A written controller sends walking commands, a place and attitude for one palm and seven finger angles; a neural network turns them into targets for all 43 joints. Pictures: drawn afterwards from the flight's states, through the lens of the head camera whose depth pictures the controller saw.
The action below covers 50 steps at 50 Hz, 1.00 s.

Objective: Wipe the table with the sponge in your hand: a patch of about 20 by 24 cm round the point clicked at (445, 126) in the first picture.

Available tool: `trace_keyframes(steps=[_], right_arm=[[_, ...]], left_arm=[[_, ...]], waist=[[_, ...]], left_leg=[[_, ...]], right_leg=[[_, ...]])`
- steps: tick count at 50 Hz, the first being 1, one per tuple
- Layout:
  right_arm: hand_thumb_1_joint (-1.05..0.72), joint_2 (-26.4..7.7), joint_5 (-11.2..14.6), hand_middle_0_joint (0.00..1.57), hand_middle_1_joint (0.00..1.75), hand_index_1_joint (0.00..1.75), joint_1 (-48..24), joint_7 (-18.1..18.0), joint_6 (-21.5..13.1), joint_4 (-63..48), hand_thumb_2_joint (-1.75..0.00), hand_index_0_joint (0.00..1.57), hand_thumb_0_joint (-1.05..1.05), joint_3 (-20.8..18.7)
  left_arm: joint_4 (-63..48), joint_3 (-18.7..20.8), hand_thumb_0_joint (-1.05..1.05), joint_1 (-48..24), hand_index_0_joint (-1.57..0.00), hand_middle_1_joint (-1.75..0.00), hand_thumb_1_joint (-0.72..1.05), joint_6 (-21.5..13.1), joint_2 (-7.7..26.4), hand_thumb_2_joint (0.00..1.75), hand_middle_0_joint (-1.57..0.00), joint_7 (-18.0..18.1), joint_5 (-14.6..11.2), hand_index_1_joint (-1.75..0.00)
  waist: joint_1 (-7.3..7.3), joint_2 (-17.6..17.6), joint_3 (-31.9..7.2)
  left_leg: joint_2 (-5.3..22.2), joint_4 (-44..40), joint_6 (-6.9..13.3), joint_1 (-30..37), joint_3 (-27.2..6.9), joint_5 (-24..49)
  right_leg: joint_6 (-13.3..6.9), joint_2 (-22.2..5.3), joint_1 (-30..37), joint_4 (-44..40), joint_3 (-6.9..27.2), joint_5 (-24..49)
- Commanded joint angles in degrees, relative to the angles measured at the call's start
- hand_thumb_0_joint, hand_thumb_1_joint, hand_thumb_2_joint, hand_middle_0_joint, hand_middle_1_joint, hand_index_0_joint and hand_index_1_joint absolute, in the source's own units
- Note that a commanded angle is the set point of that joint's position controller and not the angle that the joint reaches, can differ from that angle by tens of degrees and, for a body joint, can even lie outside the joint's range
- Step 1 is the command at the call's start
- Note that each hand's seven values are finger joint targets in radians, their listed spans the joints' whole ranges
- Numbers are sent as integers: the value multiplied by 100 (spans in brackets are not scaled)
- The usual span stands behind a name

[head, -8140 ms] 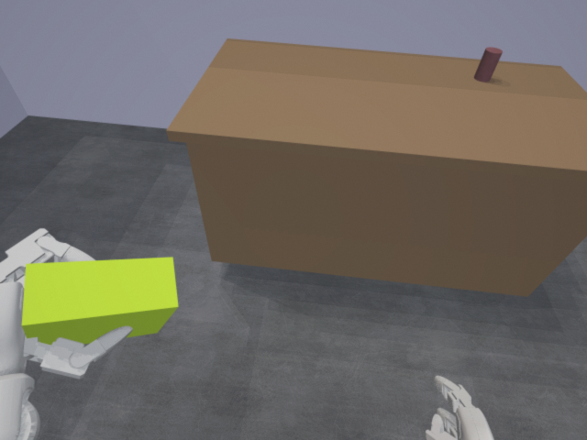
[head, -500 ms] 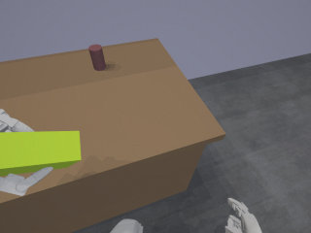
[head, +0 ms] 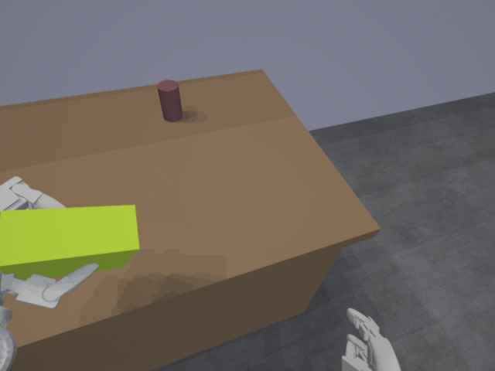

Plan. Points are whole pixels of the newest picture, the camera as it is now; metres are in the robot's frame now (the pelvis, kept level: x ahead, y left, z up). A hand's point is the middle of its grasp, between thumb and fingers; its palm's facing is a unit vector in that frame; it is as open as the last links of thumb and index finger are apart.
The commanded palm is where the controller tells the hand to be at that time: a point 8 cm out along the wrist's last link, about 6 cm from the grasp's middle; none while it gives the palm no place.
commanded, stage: come to a stop and stand still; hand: left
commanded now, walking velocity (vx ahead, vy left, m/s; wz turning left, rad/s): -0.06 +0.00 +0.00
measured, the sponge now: (92, 242) +0.23 +0.21 +0.14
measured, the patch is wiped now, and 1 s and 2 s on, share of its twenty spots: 0.00 0.00 0.00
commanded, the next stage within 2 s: look again from close up in 1.32 s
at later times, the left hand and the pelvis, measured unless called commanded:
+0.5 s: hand (33, 282) +0.18 +0.26 +0.14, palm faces +0.31 -0.86 -0.40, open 9.5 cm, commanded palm +0.13 +0.29 +0.18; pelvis -0.04 +0.02 +0.00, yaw -2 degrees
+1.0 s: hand (12, 248) +0.21 +0.29 +0.16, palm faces +0.39 -0.84 -0.37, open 9.5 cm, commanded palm +0.14 +0.32 +0.18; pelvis -0.01 +0.04 +0.01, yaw +0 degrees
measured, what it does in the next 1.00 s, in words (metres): stands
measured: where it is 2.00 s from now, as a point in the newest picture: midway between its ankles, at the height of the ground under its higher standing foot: outside the picture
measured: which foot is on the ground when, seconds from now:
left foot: down 0.00-1.00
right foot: down 0.00-1.00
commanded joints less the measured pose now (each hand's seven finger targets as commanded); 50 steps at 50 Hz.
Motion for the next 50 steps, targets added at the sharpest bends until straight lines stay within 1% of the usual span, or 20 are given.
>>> trace_keyframes(steps=[1,3,5,6,7,8,10,13,15,17,18,20,23,25,28,32,37,42,43,50], right_arm=[[-90,-952,-31,20,30,30,-640,-167,-364,-922,-90,20,0,-362],[-90,-898,-8,20,30,30,-742,-229,-392,-889,-90,20,0,-343],[-90,-906,-30,20,30,30,-654,-246,-372,-903,-90,20,0,-364],[-90,-974,-422,20,30,30,464,-295,-638,-396,-90,20,0,-464],[-90,-564,-258,20,30,30,92,-259,-626,-189,-90,20,0,-429],[-90,-904,-25,20,30,30,-332,-164,-535,-840,-90,20,0,-500],[-90,-1025,-60,20,30,30,-185,-162,-582,-798,-90,20,0,-507],[-90,-926,81,20,30,30,-537,13,-567,-851,-90,20,0,-399],[-90,-1017,72,20,30,30,-504,-18,-532,-922,-90,20,0,-402],[-90,-1019,66,20,30,30,-507,-106,-508,-941,-90,20,0,-398],[-90,-1024,82,20,30,30,-629,-172,-461,-898,-90,20,0,-378],[-90,-998,42,20,30,30,-560,-259,-466,-1018,-90,20,0,-345],[-90,-1036,16,20,30,30,-602,-312,-547,-965,-90,20,0,-330],[-90,-1019,10,20,30,30,-522,-288,-631,-975,-90,20,0,-329],[-90,-995,17,20,30,30,-542,-181,-808,-897,-90,20,0,-333],[-90,-1027,-7,20,30,30,-375,-93,-850,-755,-90,20,0,-329],[-90,-1038,-17,20,30,30,-340,-56,-745,-701,-90,20,0,-357],[-90,-996,-29,20,30,30,-480,-82,-719,-775,-90,20,0,-355],[-90,-986,-24,20,30,30,-601,-89,-737,-767,-90,20,0,-327],[-90,-997,-33,20,30,30,-505,-39,-715,-847,-90,20,0,-442]], left_arm=[[-1751,569,0,-660,-120,-160,10,-441,1130,130,-120,132,-73,-160],[-1912,741,0,-726,-120,-160,10,-443,1316,130,-120,199,-55,-160],[-1749,681,0,-658,-120,-160,10,-436,1194,130,-120,219,-70,-160],[-2266,3682,0,-5875,-120,-160,10,-917,5388,130,-120,118,899,-160],[882,1501,0,-2666,-120,-160,10,-663,2003,130,-120,-169,314,-160],[-125,1187,0,-1686,-120,-160,10,-584,1549,130,-120,-13,21,-160],[-112,530,0,-1325,-120,-160,10,-662,1064,130,-120,-114,7,-160],[-470,-78,0,-57,-120,-160,10,-599,450,130,-120,-70,-108,-160],[-669,78,0,-164,-120,-160,10,-556,760,130,-120,-29,-72,-160],[-521,470,0,-220,-120,-160,10,-541,1132,130,-120,30,-49,-160],[-691,843,0,-322,-120,-160,10,-544,1512,130,-120,113,-35,-160],[-785,859,0,-650,-120,-160,10,-611,1437,130,-120,114,-46,-160],[-1396,923,0,-1340,-120,-160,10,-751,1589,130,-120,176,37,-160],[-1357,705,0,-1418,-120,-160,10,-784,1314,130,-120,190,96,-160],[-1405,484,0,-1211,-120,-160,10,-788,1117,130,-120,165,133,-160],[-871,184,0,-797,-120,-160,10,-774,773,130,-120,105,183,-160],[-440,340,0,-822,-120,-160,10,-763,863,130,-120,74,198,-160],[-1039,435,0,-1158,-120,-160,10,-848,1008,130,-120,51,172,-160],[-1335,476,0,-1295,-120,-160,10,-864,1099,130,-120,65,189,-160],[-1604,473,0,-574,-120,-160,10,-841,1001,130,-120,104,102,-160]], waist=[[36,816,-1006],[36,776,-1057],[53,598,-1046],[285,-228,-330],[158,-526,-1435],[209,513,-1386],[208,783,-1397],[218,533,-1192],[233,-105,-822],[230,-848,-461],[208,-624,-346],[169,-544,-295],[140,727,-312],[197,1096,-547],[207,1005,-873],[214,558,-408],[172,-32,-285],[165,423,-580],[142,745,-653],[157,571,-1221]], left_leg=[[110,-878,243,-509,3,1243],[-18,-863,239,-320,72,881],[-84,-856,245,-369,81,647],[-1,138,328,-1087,382,1360],[-492,-127,311,-563,294,962],[-411,-439,204,17,273,1393],[-162,-364,247,153,302,1602],[-66,-680,316,63,248,1097],[-90,-880,319,-569,162,307],[-214,-864,323,-624,166,-450],[-235,-945,336,-435,214,-517],[-249,-1039,379,-590,148,-765],[-89,-1462,440,-669,29,-1108],[69,-1624,530,-1135,-58,-1246],[-40,-1252,459,-600,104,-256],[-87,-1389,397,-1175,-5,-1111],[-168,-1210,351,-955,-30,-620],[-188,-1230,355,-679,-23,-89],[-191,-1281,332,-587,-33,89],[-141,-847,248,-42,-44,1727]], right_leg=[[42,-44,1116,-244,226,1107],[8,-97,1035,-447,395,1026],[3,-145,1090,-612,455,802],[17,-381,579,-667,823,1224],[-530,-725,1180,-557,993,2214],[-476,-595,1144,-309,891,2626],[-268,-603,898,-293,867,2138],[-93,-427,875,-508,569,947],[12,-280,872,-667,502,-86],[33,-294,340,-1199,687,-1202],[17,-268,46,-1316,662,-1461],[37,-250,37,-1304,661,-1773],[32,-98,246,-938,602,-1401],[48,3,1028,-353,351,-675],[19,-34,1097,-476,378,56],[60,-29,911,-691,504,-802],[59,-3,620,-984,592,-591],[56,12,900,-841,549,62],[40,31,945,-740,520,310],[6,-103,1320,-449,412,1871]])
